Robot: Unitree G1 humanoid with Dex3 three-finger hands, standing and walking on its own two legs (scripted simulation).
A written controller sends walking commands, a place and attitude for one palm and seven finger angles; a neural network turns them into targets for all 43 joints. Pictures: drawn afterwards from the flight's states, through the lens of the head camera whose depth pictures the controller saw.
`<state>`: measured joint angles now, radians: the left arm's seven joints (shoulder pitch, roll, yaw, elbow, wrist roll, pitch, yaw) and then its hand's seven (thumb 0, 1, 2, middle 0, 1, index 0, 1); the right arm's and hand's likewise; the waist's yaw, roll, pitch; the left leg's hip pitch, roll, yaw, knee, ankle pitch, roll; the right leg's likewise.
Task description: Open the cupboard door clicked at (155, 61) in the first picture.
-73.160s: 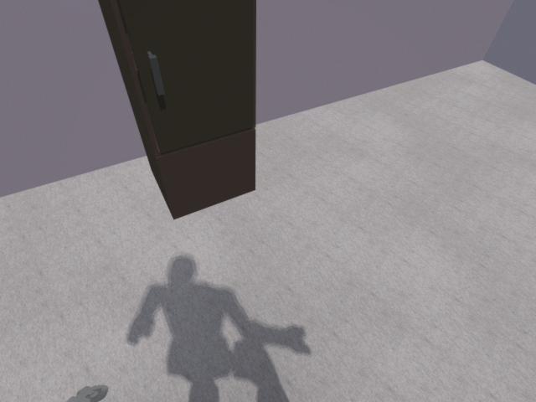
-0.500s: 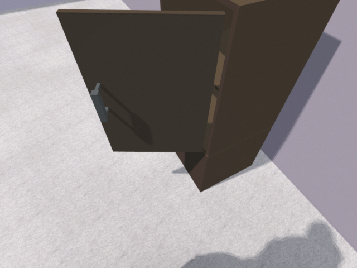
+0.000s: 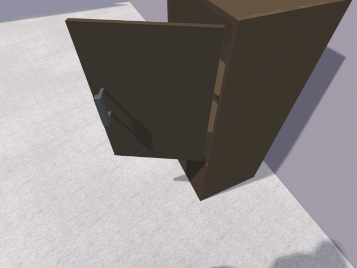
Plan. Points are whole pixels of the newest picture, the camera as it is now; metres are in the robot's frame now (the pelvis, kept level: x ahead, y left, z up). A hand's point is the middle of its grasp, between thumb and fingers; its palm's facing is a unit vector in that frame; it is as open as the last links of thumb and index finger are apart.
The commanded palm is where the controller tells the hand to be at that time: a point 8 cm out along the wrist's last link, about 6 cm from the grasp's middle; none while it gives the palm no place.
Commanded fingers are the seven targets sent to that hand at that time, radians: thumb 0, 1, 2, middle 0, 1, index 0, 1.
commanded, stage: come to a stop and stand still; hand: left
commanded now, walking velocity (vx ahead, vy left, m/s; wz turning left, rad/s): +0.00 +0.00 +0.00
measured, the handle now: (104, 107) +0.59 +0.29 -0.02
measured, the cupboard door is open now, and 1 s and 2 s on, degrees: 61 61 61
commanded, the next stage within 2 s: look again from close up in 0.24 s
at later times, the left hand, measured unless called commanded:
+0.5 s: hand out of the picture +0.01 +0.20 -0.18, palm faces +0.02 -0.98 -0.22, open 7.4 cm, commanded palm none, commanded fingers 0.00 0.90 0.90 -0.20 -0.30 -0.20 -0.30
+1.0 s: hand out of the picture -0.04 +0.26 -0.19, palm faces -0.01 -0.99 -0.16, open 7.4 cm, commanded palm none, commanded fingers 0.00 0.90 0.90 -0.20 -0.30 -0.20 -0.30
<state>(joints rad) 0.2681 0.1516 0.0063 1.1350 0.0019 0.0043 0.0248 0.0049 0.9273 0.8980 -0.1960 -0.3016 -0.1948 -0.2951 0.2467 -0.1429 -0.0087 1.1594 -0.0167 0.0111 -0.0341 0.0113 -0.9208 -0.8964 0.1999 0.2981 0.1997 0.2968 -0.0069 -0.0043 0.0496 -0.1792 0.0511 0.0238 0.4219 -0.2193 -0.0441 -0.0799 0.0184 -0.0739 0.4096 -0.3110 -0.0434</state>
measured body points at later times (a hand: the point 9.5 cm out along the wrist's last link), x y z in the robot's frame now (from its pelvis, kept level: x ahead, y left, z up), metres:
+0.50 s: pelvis +0.01 +0.02 -0.01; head +0.03 +0.02 +0.44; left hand +0.01 +0.25 -0.16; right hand +0.03 -0.22 -0.16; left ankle +0.00 +0.15 -0.74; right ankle -0.05 -0.08 -0.74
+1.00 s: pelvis -0.04 +0.09 -0.01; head -0.05 +0.11 +0.44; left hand -0.04 +0.31 -0.17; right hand -0.01 -0.15 -0.14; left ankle +0.00 +0.15 -0.74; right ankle -0.05 -0.08 -0.74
